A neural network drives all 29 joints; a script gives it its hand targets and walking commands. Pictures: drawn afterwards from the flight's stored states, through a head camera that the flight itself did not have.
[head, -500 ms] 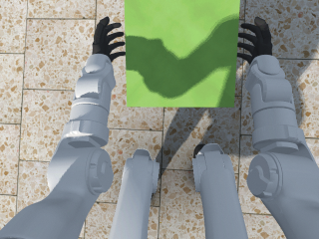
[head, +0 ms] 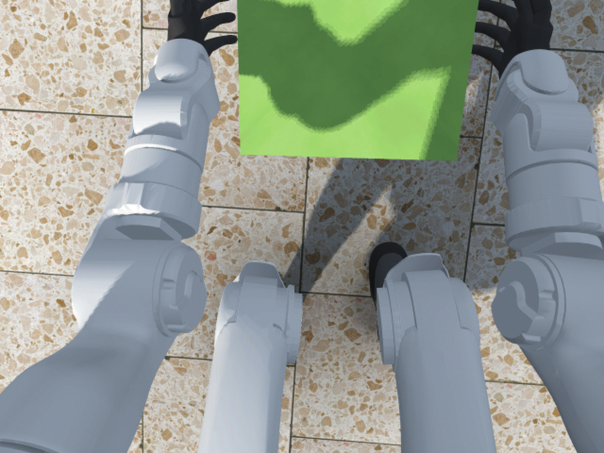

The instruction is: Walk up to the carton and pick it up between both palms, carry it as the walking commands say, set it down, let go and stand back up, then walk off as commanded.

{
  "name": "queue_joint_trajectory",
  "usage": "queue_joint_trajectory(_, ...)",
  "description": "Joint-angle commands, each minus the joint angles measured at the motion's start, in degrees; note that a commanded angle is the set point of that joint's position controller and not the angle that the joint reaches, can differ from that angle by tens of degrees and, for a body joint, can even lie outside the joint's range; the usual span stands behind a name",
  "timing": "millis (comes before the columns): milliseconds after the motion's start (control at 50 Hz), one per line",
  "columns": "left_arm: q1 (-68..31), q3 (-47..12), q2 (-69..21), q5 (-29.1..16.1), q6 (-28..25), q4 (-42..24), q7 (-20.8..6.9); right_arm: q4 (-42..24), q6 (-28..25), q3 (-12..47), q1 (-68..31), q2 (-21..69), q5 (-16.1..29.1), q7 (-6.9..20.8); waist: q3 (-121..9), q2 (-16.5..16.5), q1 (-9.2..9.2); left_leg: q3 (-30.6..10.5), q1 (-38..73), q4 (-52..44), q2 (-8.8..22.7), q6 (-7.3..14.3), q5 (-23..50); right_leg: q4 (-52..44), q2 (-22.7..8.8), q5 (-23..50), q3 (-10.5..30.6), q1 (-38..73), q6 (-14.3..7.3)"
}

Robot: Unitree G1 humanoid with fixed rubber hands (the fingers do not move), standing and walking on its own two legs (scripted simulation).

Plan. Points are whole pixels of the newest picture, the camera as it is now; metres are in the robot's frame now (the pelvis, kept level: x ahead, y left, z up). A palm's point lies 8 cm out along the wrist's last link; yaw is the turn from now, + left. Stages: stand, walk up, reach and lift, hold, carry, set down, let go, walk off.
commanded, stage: set down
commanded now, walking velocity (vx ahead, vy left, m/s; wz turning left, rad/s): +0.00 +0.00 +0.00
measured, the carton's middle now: (348, 39) +0.57 -0.06 -0.25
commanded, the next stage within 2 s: none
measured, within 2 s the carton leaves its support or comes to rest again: rests again in 1.08 s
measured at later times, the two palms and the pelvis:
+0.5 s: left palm (204, 57) +0.55 +0.11 -0.21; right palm (494, 62) +0.52 -0.23 -0.21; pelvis +0.01 +0.00 -0.03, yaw +0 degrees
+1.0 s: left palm (201, 61) +0.55 +0.12 -0.22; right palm (488, 67) +0.52 -0.23 -0.22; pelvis -0.01 +0.00 -0.04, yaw +1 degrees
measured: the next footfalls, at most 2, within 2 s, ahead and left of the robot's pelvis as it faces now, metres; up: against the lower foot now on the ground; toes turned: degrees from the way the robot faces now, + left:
none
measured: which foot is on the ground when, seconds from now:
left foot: down 0.00-1.00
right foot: down 0.00-1.00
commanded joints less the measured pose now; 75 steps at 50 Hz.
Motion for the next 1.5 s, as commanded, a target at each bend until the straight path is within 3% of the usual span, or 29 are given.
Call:
queue_joint_trajectory(0,-36.75,-22.61,-50.22,-6.55,-3.22,-8.17,-15.55,-8.02,-3.51,23.04,-39.04,46.21,7.76,16.4,-70.56,2.36,-2.45,8.54,25.1,-10.72,1.19,2.45,20.27,-2.28,1.23,20.97,-11.1,46.67,-2.87)
queue_joint_trajectory(120,-38.03,-22.49,-48.84,-6.66,-3.92,-6.66,-15.1,-4.62,-4.35,20.24,-38.8,42.92,7.12,16.91,-64.78,5.32,-3.74,7.98,24.48,-9.14,1.56,2.05,19.96,-0.53,0.86,19.95,-10.84,42.79,-3.54)
queue_joint_trajectory(240,-38.7,-22.56,-46.86,-7.87,-5.19,-5.41,-14.86,-3.17,-5.52,19.5,-39.57,40.83,7.13,16.92,-58.96,4.85,-4.79,7.0,22.7,-7.1,1.76,2.44,21.63,1.47,0.58,21.52,-10.32,41.9,-3.9)
queue_joint_trajectory(520,-41.53,-25.61,-43.59,-11.2,-7.18,-5.24,-14.27,-3.66,-7.68,22.44,-44.17,38.86,12.14,15.95,-59.13,4.12,-5.01,6.02,25.1,-2.46,2.32,3.31,24.63,5.28,0.41,25.51,-8.77,45.91,-3.89)
queue_joint_trajectory(740,-42.81,-22.53,-41.62,-10.79,-6.86,-0.3,-15.7,0.44,-7.69,20.35,-45.95,37.54,11.36,16.49,-48.47,4.05,-5.34,5.72,20.89,-2.11,2.57,4.06,17.91,5.43,-0.29,18.2,-8.56,41.74,-4.41)
queue_joint_trajectory(1200,-39.7,-19.5,-38.15,-8.12,-6.61,4.53,-17.09,5.92,-7.74,17.43,-42.37,35.95,10.85,17.63,-38.48,3.46,-4.2,5.02,18.33,-1.07,3.32,4.81,15.1,6.55,-0.88,14.89,-7.61,38.13,-4.74)
queue_joint_trajectory(1480,-35.11,-20.02,-38.44,-6.63,-6.41,5.86,-17.6,7.66,-8.06,16.78,-38.22,35.71,10.85,18.2,-34.75,4.2,-4.17,4.1,18.7,-0.19,3.54,5.16,17.37,7.69,-0.93,16.37,-7.27,35.56,-4.85)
